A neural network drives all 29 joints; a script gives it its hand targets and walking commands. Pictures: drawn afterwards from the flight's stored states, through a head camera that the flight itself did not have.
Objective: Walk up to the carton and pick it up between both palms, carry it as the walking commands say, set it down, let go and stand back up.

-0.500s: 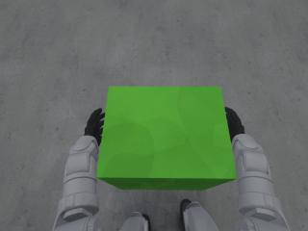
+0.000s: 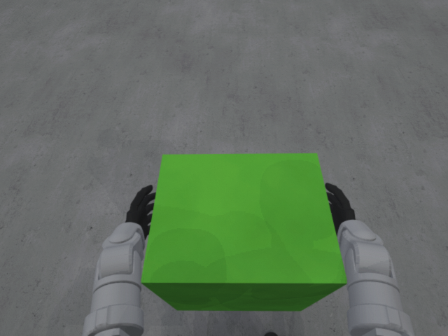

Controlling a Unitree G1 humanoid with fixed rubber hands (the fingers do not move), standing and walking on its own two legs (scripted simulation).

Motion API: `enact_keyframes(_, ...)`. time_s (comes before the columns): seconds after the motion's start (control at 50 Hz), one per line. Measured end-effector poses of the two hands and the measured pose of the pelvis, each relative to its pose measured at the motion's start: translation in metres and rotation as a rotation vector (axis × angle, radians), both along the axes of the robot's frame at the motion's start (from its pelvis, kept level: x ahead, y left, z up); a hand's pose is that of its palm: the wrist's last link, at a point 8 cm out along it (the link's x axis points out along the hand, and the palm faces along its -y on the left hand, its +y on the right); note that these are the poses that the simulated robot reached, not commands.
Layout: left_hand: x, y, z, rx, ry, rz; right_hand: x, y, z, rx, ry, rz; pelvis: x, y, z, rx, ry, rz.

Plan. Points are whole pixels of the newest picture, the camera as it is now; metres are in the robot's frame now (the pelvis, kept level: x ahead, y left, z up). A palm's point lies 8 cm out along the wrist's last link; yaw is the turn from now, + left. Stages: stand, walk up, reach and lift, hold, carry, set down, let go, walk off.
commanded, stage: reach and lift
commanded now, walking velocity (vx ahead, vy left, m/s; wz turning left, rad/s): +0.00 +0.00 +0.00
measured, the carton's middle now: (238, 241) +0.31 -0.02 -0.08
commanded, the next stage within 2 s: hold in 1.66 s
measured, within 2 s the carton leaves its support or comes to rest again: neither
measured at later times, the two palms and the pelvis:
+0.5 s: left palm (122, 228) +0.31 +0.18 +0.04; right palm (353, 222) +0.29 -0.20 +0.04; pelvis +0.02 +0.00 +0.02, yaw +0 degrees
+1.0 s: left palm (114, 240) +0.29 +0.19 +0.05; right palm (349, 224) +0.28 -0.19 +0.05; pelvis +0.02 +0.00 +0.02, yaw -1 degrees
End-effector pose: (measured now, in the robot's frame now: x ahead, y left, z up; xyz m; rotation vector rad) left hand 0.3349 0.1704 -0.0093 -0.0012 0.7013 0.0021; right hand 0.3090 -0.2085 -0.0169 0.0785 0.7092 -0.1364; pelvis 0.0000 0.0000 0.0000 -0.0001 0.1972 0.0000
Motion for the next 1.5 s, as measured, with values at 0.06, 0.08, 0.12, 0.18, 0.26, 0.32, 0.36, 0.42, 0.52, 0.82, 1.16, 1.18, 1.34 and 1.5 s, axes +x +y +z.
enact_keyframes(0.06, -0.003, 0.0, 0.008, -0.001, -0.006, 0.001, -0.002, 0.0, 0.008, 0.001, -0.006, 0.0, 0.003, -0.001, 0.004, 0.0, -0.033, 0.0)
enact_keyframes(0.08, -0.004, 0.0, 0.01, -0.001, -0.008, 0.001, -0.003, 0.0, 0.011, 0.0, -0.008, 0.0, 0.003, -0.001, 0.005, 0.0, -0.044, 0.0)
enact_keyframes(0.12, -0.006, 0.0, 0.015, -0.002, -0.012, 0.002, -0.004, 0.0, 0.016, 0.0, -0.012, 0.0, 0.005, -0.002, 0.007, 0.0, -0.066, 0.0)
enact_keyframes(0.18, -0.008, 0.0, 0.022, -0.004, -0.018, 0.003, -0.006, 0.0, 0.023, -0.001, -0.018, 0.0, 0.008, -0.002, 0.009, 0.0, -0.097, 0.0)
enact_keyframes(0.26, -0.011, 0.001, 0.031, -0.009, -0.027, 0.005, -0.009, 0.001, 0.033, -0.004, -0.028, -0.002, 0.013, -0.002, 0.012, -0.001, -0.138, -0.001)
enact_keyframes(0.32, -0.014, 0.002, 0.037, -0.013, -0.036, 0.006, -0.012, 0.002, 0.04, -0.006, -0.036, -0.005, 0.016, -0.002, 0.014, -0.002, -0.168, -0.002)
enact_keyframes(0.36, -0.015, 0.002, 0.041, -0.016, -0.042, 0.007, -0.014, 0.002, 0.044, -0.008, -0.043, -0.006, 0.018, -0.001, 0.015, -0.003, -0.187, -0.003)
enact_keyframes(0.42, -0.019, 0.003, 0.047, -0.019, -0.052, 0.008, -0.017, 0.003, 0.051, -0.011, -0.052, -0.007, 0.022, 0.0, 0.016, -0.006, -0.213, -0.005)
enact_keyframes(0.52, -0.027, 0.007, 0.053, -0.021, -0.061, 0.015, -0.022, 0.007, 0.059, -0.018, -0.061, -0.004, 0.025, 0.002, 0.017, -0.009, -0.248, -0.008)
enact_keyframes(0.82, -0.049, 0.019, 0.056, -0.009, -0.05, 0.059, -0.03, 0.02, 0.064, -0.036, -0.049, 0.04, 0.019, 0.006, 0.017, -0.01, -0.291, -0.013)
enact_keyframes(1.16, -0.045, 0.011, 0.06, 0.012, -0.056, 0.062, -0.025, 0.012, 0.063, -0.041, -0.054, 0.052, 0.016, -0.003, 0.017, -0.007, -0.273, -0.012)
enact_keyframes(1.18, -0.046, 0.01, 0.06, 0.013, -0.056, 0.063, -0.025, 0.012, 0.063, -0.04, -0.054, 0.052, 0.016, -0.003, 0.017, -0.007, -0.272, -0.012)
enact_keyframes(1.34, -0.048, 0.011, 0.061, 0.013, -0.056, 0.074, -0.024, 0.013, 0.063, -0.033, -0.054, 0.054, 0.015, -0.007, 0.017, -0.007, -0.276, -0.007)
enact_keyframes(1.5, -0.051, 0.013, 0.062, 0.011, -0.058, 0.078, -0.026, 0.015, 0.063, -0.028, -0.056, 0.052, 0.015, -0.008, 0.017, -0.007, -0.283, -0.005)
